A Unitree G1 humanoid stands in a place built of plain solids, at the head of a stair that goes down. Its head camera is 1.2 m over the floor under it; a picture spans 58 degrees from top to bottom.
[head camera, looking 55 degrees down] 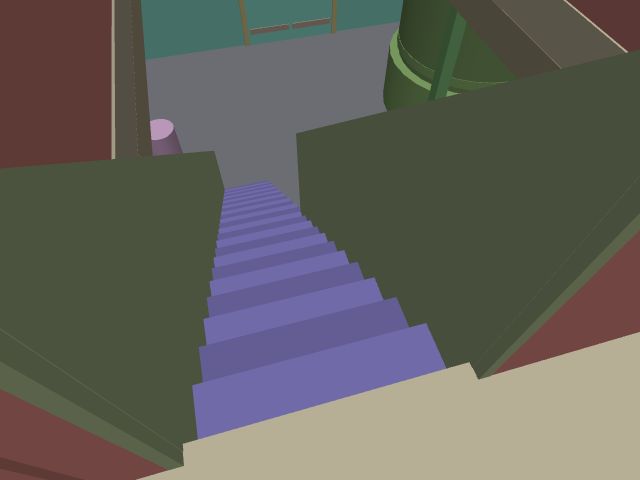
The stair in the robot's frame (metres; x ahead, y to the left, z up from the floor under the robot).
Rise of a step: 0.19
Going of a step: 0.21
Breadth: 0.88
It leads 15 degrees to the left of straight ahead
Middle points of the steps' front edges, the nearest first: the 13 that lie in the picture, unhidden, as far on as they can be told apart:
0.31 -0.04 0.00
0.52 0.02 -0.19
0.72 0.07 -0.38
0.92 0.13 -0.57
1.12 0.19 -0.75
1.32 0.24 -0.94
1.52 0.30 -1.13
1.73 0.35 -1.32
1.93 0.41 -1.51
2.13 0.46 -1.70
2.33 0.52 -1.89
2.53 0.57 -2.08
2.73 0.63 -2.27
